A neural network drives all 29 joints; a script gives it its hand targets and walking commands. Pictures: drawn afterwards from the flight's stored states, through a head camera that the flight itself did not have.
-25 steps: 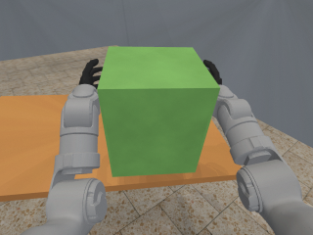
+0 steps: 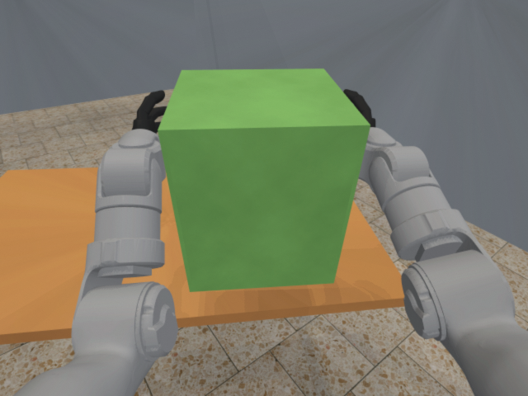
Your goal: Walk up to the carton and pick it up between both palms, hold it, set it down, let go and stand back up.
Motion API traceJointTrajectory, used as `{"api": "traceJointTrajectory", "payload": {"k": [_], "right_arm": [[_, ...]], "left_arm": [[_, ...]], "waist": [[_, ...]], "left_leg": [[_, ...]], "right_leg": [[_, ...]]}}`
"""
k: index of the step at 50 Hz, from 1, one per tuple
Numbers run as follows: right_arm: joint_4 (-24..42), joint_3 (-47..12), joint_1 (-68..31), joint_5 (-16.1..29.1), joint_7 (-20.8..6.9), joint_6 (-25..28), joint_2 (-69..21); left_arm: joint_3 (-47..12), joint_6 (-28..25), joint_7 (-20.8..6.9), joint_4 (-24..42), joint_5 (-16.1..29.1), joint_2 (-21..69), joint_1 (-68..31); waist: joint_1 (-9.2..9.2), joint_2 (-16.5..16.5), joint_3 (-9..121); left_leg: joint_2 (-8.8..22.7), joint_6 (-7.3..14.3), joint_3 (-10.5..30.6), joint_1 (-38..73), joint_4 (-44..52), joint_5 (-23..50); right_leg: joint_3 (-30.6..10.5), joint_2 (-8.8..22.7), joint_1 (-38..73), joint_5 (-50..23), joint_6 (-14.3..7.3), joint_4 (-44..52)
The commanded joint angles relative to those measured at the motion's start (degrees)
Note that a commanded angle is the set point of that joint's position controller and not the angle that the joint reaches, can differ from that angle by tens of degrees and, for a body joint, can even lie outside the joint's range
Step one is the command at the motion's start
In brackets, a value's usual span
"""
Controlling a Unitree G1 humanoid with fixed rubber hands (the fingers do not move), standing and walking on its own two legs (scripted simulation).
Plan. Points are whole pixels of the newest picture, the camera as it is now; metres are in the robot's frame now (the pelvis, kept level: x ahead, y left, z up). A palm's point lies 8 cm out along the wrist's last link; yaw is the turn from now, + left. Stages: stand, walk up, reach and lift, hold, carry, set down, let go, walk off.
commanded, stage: reach and lift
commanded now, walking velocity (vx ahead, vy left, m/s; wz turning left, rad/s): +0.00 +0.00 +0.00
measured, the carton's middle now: (258, 177) +0.36 +0.00 +0.24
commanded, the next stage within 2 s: hold in 0.52 s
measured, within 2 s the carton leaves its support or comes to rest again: neither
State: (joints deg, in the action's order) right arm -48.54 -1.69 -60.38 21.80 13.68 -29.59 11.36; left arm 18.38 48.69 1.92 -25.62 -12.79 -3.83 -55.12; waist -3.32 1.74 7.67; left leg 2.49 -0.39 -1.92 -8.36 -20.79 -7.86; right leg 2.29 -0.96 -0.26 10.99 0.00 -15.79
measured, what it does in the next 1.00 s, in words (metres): stands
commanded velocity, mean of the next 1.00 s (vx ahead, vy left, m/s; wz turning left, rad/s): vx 0.00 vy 0.00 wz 0.00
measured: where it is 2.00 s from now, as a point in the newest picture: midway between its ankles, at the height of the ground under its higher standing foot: outside the picture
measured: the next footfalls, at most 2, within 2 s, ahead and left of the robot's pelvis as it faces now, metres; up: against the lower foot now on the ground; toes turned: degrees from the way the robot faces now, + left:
none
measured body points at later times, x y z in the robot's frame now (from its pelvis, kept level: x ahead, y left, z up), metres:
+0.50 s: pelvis +0.00 +0.00 +0.00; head -0.09 +0.02 +0.44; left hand +0.39 +0.16 +0.30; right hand +0.40 -0.15 +0.30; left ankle +0.04 +0.12 -0.75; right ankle -0.02 -0.12 -0.75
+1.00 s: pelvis +0.00 +0.00 +0.00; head -0.10 +0.02 +0.44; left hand +0.38 +0.15 +0.33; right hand +0.38 -0.15 +0.33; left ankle +0.04 +0.12 -0.75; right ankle -0.02 -0.12 -0.75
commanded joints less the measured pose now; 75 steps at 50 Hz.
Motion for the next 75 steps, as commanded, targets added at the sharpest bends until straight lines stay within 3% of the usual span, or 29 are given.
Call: {"api": "traceJointTrajectory", "payload": {"k": [1,25,32,37,45,54,62,66,71,75], "right_arm": [[19.4,-10.7,-51.2,8.3,-5.9,0.7,-38.3],[18.1,-10.2,-54.0,10.9,-5.6,-1.9,-37.0],[21.4,-11.4,-55.0,13.8,-5.3,-4.0,-35.6],[16.9,-9.4,-54.9,12.8,-5.8,-5.3,-34.8],[14.8,-8.7,-57.3,13.3,-6.0,-5.7,-35.5],[13.5,-6.6,-59.0,11.9,-5.7,-5.2,-35.2],[14.0,-6.6,-59.0,12.2,-5.5,-5.0,-34.8],[11.2,-4.0,-60.1,10.8,-6.3,-4.8,-33.0],[13.2,-6.5,-59.3,12.9,-6.6,-4.6,-33.6],[13.6,-7.6,-57.6,13.6,-6.4,-5.0,-33.6]], "left_arm": [[-19.5,-4.8,-8.5,6.4,9.1,33.2,-42.2],[-18.4,-3.4,-8.1,5.3,10.3,32.1,-45.7],[-21.0,-1.3,-6.9,9.4,13.1,32.5,-46.7],[-17.5,-0.1,-7.7,5.4,10.6,31.1,-46.8],[-15.0,-0.6,-8.3,2.2,9.8,29.4,-49.4],[-13.9,-1.9,-8.8,-1.9,10.6,29.5,-50.6],[-14.5,-2.5,-8.6,-1.3,11.6,30.3,-51.1],[-14.1,-3.3,-8.6,-4.1,11.7,30.9,-53.1],[-14.5,-3.8,-7.3,-0.5,12.5,31.4,-52.4],[-13.8,-3.1,-7.1,0.5,12.0,30.3,-50.4]], "waist": [[-0.64,-3.1,18.9],[-0.53,-4.1,19.7],[-1.89,-4.9,22.3],[-0.55,-4.5,17.7],[0.49,-3.3,19.0],[-0.24,-2.7,19.2],[-0.9,-3.9,20.7],[-1.17,-5.9,18.6],[-0.3,-5.6,23.9],[0.35,-4.0,22.6]], "left_leg": [[-4.2,-0.7,1.8,14.2,-0.2,11.7],[-3.9,-1.4,2.2,13.6,-0.8,13.1],[-3.6,-2.0,2.1,13.7,-1.9,16.1],[-3.4,-1.3,2.1,10.4,0.2,10.6],[-3.8,-0.8,2.2,10.3,-0.1,10.1],[-3.9,-0.4,2.3,9.2,0.3,7.8],[-3.9,-0.9,2.6,9.6,-0.2,9.3],[-3.2,-1.6,2.9,7.8,1.3,4.0],[-3.3,-2.3,3.3,11.3,-0.9,11.9],[-3.3,-2.0,3.2,12.0,-1.2,13.5]], "right_leg": [[-1.6,-3.4,-5.4,-10.8,3.9,3.0],[-1.9,-3.9,-5.7,-11.3,3.7,2.7],[-2.2,-4.4,-4.5,-14.6,3.7,1.6],[-2.7,-4.1,-5.1,-9.1,3.2,2.4],[-2.9,-3.9,-6.2,-10.0,3.6,2.7],[-3.3,-3.4,-7.2,-8.6,3.3,3.4],[-3.1,-3.5,-6.9,-9.3,3.1,3.2],[-3.2,-2.8,-8.4,-4.9,2.7,3.1],[-2.9,-3.8,-6.0,-11.1,2.8,1.7],[-2.9,-4.0,-6.0,-12.2,3.2,1.9]]}}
